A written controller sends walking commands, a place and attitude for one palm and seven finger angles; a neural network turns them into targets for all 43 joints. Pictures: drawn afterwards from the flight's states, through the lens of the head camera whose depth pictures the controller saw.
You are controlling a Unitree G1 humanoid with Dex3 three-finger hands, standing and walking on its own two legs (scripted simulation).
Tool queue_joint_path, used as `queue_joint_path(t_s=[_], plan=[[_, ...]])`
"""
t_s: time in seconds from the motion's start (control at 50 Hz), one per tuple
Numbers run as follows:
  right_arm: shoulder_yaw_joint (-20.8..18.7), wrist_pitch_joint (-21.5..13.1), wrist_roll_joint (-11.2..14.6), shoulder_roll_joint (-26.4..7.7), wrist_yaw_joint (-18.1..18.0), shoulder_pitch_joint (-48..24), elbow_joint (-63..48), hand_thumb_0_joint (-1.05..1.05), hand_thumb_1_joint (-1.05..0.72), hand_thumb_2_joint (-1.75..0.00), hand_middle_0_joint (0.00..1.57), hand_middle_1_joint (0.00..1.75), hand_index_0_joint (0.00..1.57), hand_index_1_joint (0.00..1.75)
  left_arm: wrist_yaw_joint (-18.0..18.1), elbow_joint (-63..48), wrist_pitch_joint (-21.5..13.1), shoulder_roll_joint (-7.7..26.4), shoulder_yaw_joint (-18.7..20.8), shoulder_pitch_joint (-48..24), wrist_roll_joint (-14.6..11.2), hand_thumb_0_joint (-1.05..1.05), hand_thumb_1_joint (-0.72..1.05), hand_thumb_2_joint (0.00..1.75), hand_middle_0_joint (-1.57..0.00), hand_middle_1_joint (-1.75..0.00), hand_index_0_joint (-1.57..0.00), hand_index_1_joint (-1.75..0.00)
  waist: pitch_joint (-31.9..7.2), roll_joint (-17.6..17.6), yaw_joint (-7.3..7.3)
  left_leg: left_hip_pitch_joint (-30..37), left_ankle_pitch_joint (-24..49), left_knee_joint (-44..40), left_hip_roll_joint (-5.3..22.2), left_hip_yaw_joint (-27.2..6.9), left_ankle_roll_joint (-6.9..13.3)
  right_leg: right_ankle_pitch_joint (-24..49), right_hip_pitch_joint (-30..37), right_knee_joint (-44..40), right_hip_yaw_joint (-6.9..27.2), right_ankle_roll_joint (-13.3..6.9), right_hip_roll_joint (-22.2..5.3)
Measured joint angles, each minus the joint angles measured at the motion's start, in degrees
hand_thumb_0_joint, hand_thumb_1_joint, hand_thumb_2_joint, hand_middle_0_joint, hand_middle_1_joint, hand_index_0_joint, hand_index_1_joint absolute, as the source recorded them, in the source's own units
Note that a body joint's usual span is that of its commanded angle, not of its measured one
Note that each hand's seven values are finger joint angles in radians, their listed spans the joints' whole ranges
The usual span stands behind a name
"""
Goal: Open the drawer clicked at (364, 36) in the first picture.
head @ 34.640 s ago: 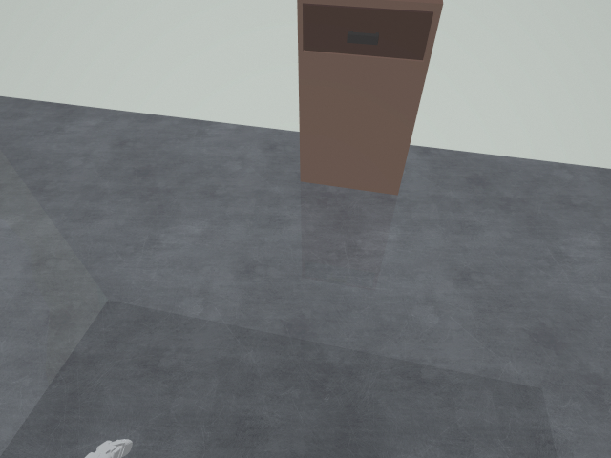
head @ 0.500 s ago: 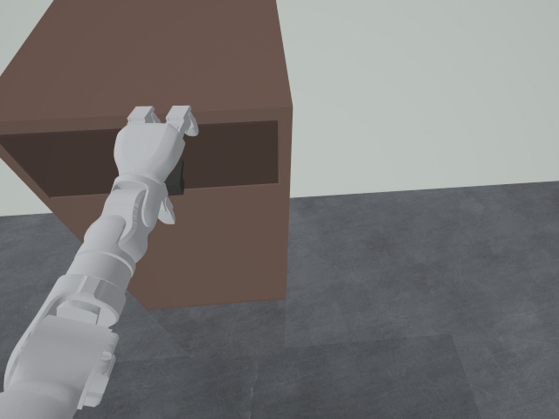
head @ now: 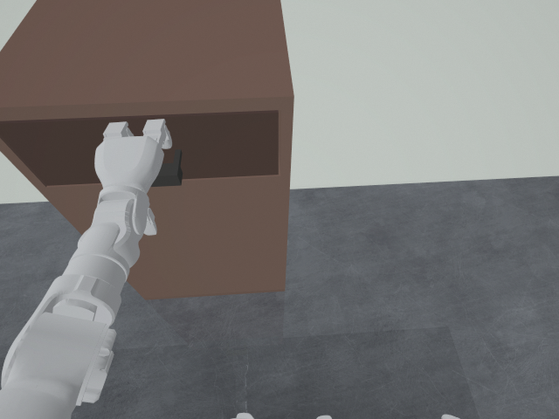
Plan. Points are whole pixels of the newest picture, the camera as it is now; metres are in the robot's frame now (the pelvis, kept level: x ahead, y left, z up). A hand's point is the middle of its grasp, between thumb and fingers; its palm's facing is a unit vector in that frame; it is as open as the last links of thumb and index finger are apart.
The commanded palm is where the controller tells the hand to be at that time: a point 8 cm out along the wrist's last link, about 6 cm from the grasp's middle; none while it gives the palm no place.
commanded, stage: lower the fingers behind the handle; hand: left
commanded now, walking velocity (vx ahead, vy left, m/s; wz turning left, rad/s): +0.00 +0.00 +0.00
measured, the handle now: (149, 165) +0.52 +0.24 +0.01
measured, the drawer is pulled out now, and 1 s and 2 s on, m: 0.00 0.00 0.00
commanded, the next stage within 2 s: lift the hand off the handle in 1.32 s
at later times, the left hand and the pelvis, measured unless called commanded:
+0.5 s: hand (163, 192) +0.46 +0.20 +0.02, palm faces +0.04 -0.03 -1.00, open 13.9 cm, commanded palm +0.43 +0.21 +0.07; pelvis +0.01 -0.01 +0.00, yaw -1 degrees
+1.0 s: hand (163, 194) +0.46 +0.20 +0.01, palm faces +0.01 -0.02 -1.00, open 14.2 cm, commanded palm +0.42 +0.21 +0.05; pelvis +0.01 -0.01 -0.01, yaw -1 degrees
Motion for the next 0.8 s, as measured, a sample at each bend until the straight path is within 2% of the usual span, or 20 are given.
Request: queue_joint_path(t_s=[0.06, 0.1, 0.16, 0.2, 0.24, 0.3, 0.36, 0.44, 0.5, 0.58, 0.64, 0.8], plan=[[-0.13, 0.39, 0.45, 0.48, 0.68, 0.36, 0.83, 0.00, -0.91, -0.90, 0.20, 0.30, 0.20, 0.30, -1.29, 4.24, 6.25, 0.21, -1.52, -1.79, -1.50, 0.00, -0.49, 0.31, -0.32, -1.20, -0.32, -1.20, -0.42, 0.63, 0.24, -0.27, 0.16, -0.35, 0.05, -0.32, -0.14, 0.20, -0.10, -0.60, -0.27, -0.04, 0.03], [-0.09, 0.72, 0.66, 0.88, 0.59, 1.09, 1.31, 0.00, -0.91, -0.90, 0.20, 0.30, 0.20, 0.30, -4.34, 5.36, 7.98, -0.20, -3.16, -1.94, -3.34, 0.00, -0.49, 0.31, -0.32, -1.20, -0.31, -1.20, -0.67, 0.92, 0.20, 0.54, 0.19, -0.89, 0.01, -0.77, -0.18, 0.28, 0.93, -1.47, -0.61, -0.08, 0.01], [0.21, 0.91, 0.64, 1.49, -0.36, 2.36, 1.73, 0.00, -0.91, -0.90, 0.20, 0.30, 0.20, 0.30, -8.28, 3.72, 7.51, -0.65, -4.68, -0.71, -4.46, 0.00, -0.49, 0.31, -0.31, -1.20, -0.31, -1.19, -1.01, 0.80, -0.15, 2.37, 0.00, -1.62, -0.04, -1.34, -0.18, 0.14, 3.02, -2.58, -1.02, -0.21, 0.00], [0.45, 0.76, 0.40, 1.70, -1.05, 3.03, 1.79, 0.00, -0.91, -0.90, 0.20, 0.30, 0.20, 0.30, -10.53, 1.95, 3.82, -0.33, -4.71, 0.02, -4.81, 0.00, -0.49, 0.31, -0.30, -1.21, -0.31, -1.19, -1.23, 0.50, -0.43, 3.23, -0.27, -1.70, -0.04, -1.60, -0.23, -0.11, 3.99, -2.83, -1.22, -0.35, 0.03], [0.60, 0.67, 0.30, 1.67, -1.39, 3.36, 1.63, 0.00, -0.91, -0.90, 0.21, 0.30, 0.20, 0.30, -11.19, 0.98, 0.29, -0.33, -4.68, 0.56, -4.17, 0.00, -0.49, 0.31, -0.30, -1.21, -0.31, -1.19, -1.52, 0.16, -0.69, 3.48, -0.66, -1.43, 0.04, -1.57, -0.30, -0.42, 4.24, -2.61, -1.19, -0.48, 0.14], [0.58, 0.75, 0.23, 1.25, -1.05, 3.32, 0.78, 0.00, -0.91, -0.90, 0.21, 0.30, 0.20, 0.30, -9.89, 0.15, -3.42, -0.99, -3.56, 1.76, -2.59, 0.00, -0.49, 0.31, -0.31, -1.21, -0.31, -1.19, -1.78, -0.09, -0.95, 2.73, -1.22, -0.61, 0.31, -1.04, -0.37, -0.81, 3.29, -1.67, -0.74, -0.60, 0.41], [0.38, 0.91, 0.10, 0.86, -0.41, 2.95, -0.34, 0.00, -0.91, -0.90, 0.20, 0.30, 0.20, 0.30, -5.96, -0.80, -4.56, -1.52, -1.03, 3.47, -0.89, 0.00, -0.49, 0.31, -0.30, -1.21, -0.31, -1.19, -1.87, -0.21, -0.88, 1.17, -1.65, 0.33, 0.63, -0.11, -0.38, -1.10, 1.31, -0.31, 0.05, -0.59, 0.72], [-0.04, 0.80, -0.28, 0.79, 0.40, 2.34, -0.65, 0.00, -0.91, -0.90, 0.20, 0.30, 0.20, 0.30, -0.89, -0.52, -3.16, -1.34, 0.95, 4.50, 0.75, 0.00, -0.49, 0.31, -0.28, -1.20, -0.31, -1.20, -1.96, -0.15, -0.60, -0.98, -1.96, 1.38, 0.90, 0.57, -0.44, -1.33, -1.15, 1.09, 0.57, -0.59, 0.98], [-0.31, 0.84, -0.29, 0.96, 0.86, 1.94, -0.07, 0.00, -0.91, -0.90, 0.20, 0.30, 0.20, 0.30, 1.11, 0.33, -1.09, -1.47, 0.86, 4.46, 0.88, 0.00, -0.49, 0.31, -0.27, -1.18, -0.31, -1.20, -2.08, 0.05, -0.44, -1.73, -2.04, 1.70, 1.02, 0.59, -0.52, -1.36, -1.89, 1.36, 0.55, -0.62, 1.09], [-0.09, 1.12, -0.03, 1.36, 0.90, 1.59, 0.85, 0.00, -0.91, -0.90, 0.20, 0.30, 0.20, 0.30, 0.81, 2.03, 1.95, -2.23, 0.28, 3.65, 0.13, 0.00, -0.49, 0.31, -0.27, -1.18, -0.30, -1.19, -2.36, 0.12, -0.74, -1.19, -2.00, 1.34, 1.15, 0.36, -0.63, -1.21, -1.23, 0.74, 0.40, -0.72, 1.22], [0.52, 1.40, 0.20, 1.62, 0.52, 1.66, 0.89, 0.00, -0.91, -0.90, 0.20, 0.30, 0.20, 0.30, -0.16, 3.44, 2.74, -2.09, 0.18, 3.09, -0.54, 0.00, -0.49, 0.31, -0.27, -1.18, -0.30, -1.21, -2.69, -0.14, -1.26, -0.40, -1.90, 0.84, 1.27, 0.23, -0.76, -1.03, -0.40, 0.14, 0.34, -0.87, 1.34], [1.06, 1.44, 0.34, 1.15, -0.16, 2.46, -0.78, 0.00, -0.91, -0.90, 0.20, 0.30, 0.20, 0.30, -2.39, 4.00, 0.96, -0.11, 0.08, 2.61, 0.24, 0.00, -0.49, 0.31, -0.27, -1.18, -0.27, -1.21, -2.76, -0.70, -1.91, -0.63, -1.71, 1.00, 1.57, 0.06, -1.06, -0.69, -0.54, 0.06, 0.13, -1.21, 1.62]])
